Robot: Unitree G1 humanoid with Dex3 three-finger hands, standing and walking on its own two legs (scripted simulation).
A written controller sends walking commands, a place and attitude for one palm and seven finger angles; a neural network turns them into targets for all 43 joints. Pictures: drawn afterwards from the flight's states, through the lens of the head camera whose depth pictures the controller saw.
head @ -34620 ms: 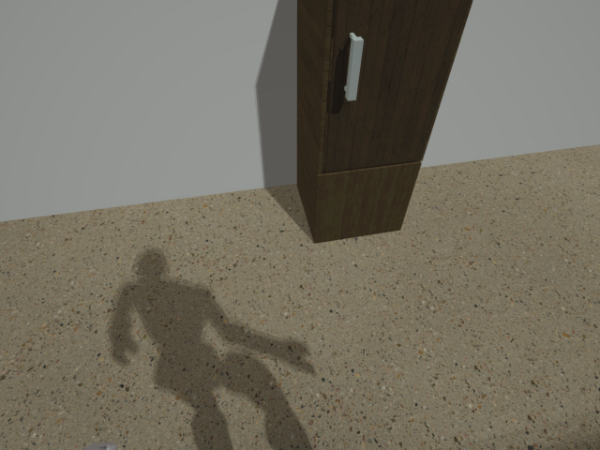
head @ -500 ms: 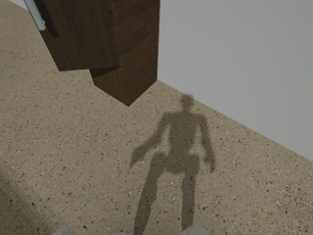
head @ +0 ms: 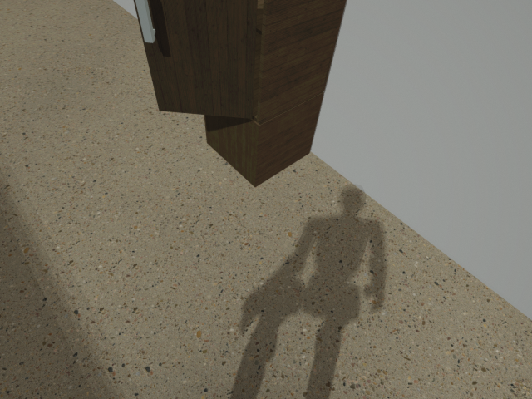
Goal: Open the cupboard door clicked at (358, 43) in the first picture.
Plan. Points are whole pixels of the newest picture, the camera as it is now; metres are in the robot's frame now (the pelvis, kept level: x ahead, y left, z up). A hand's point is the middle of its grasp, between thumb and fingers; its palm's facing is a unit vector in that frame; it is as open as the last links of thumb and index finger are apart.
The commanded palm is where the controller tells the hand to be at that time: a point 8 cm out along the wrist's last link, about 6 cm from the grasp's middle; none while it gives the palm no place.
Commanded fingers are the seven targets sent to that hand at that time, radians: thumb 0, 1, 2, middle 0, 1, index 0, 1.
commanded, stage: take the last steps up to it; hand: left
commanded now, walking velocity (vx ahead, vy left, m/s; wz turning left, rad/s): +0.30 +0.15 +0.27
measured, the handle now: (146, 9) +1.07 +0.45 +0.05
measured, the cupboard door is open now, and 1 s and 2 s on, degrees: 46 46 46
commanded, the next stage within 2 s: come to a stop and stand still in 1.50 s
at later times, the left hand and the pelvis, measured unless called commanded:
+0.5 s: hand out of the picture +0.05 +0.18 -0.15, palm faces +0.22 -0.96 -0.16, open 7.4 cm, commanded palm none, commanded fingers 0.00 0.90 0.90 -0.20 -0.30 -0.20 -0.30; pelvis +0.10 +0.02 +0.02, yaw +8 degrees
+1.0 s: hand (127, 261) +0.36 +0.30 -0.14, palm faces +0.11 -0.97 -0.23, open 7.4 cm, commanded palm none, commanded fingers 0.00 0.90 0.90 -0.20 -0.30 -0.20 -0.30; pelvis +0.26 +0.10 +0.00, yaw +5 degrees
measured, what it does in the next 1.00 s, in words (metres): walks ahead: right foot, then left foot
